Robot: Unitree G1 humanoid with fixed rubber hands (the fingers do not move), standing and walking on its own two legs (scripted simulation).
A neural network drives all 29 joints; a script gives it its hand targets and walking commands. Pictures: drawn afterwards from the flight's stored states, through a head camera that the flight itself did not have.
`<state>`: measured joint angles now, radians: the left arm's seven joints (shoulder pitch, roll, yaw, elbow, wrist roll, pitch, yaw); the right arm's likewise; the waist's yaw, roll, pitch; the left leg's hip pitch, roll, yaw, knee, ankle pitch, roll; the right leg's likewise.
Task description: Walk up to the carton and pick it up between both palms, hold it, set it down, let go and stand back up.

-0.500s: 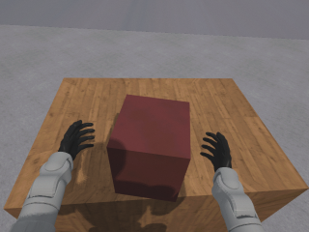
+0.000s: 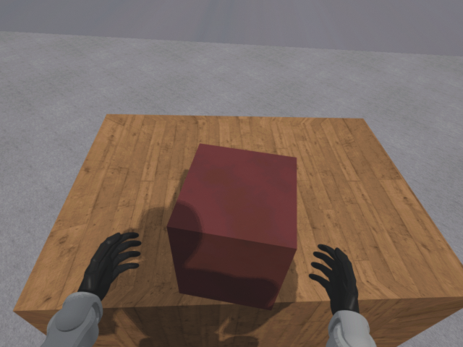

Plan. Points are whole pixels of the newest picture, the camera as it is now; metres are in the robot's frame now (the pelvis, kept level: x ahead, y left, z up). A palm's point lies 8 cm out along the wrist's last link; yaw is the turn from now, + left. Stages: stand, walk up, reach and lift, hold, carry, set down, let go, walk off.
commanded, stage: set down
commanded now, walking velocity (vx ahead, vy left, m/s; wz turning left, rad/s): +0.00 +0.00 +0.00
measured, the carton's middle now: (235, 227) +0.38 +0.00 -0.02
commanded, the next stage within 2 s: let go in 1.26 s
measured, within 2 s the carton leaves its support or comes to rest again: neither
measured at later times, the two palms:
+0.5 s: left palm (90, 329) +0.19 +0.23 -0.02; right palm (341, 332) +0.19 -0.17 -0.03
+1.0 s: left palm out of the picture +0.17 +0.23 -0.05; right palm (349, 345) +0.18 -0.19 -0.05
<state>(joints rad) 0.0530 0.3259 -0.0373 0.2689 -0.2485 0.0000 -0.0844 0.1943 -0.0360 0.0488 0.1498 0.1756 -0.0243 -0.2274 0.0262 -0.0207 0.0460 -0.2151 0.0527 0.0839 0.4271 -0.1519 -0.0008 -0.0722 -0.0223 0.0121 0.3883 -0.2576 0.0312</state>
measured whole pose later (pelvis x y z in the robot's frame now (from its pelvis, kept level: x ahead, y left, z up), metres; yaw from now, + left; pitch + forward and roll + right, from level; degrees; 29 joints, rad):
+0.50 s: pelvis +0.01 +0.00 +0.00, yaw +1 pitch -4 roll -1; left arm 0.26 0.34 -0.06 0.34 -0.23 -0.24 -0.12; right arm 0.32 -0.01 0.06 0.38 0.14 -0.36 -0.19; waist 0.04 -0.02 0.08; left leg -0.22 0.05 0.06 0.50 -0.21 -0.01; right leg -0.06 -0.02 0.00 0.45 -0.32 0.03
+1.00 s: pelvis +0.01 +0.00 +0.00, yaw +0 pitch -6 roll +0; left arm 0.24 0.29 -0.08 0.50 -0.17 -0.18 -0.05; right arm 0.24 -0.07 -0.01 0.61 0.08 -0.33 -0.09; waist 0.03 -0.02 0.07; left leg -0.15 0.04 0.09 0.45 -0.19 0.00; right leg -0.01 -0.03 0.01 0.41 -0.30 0.03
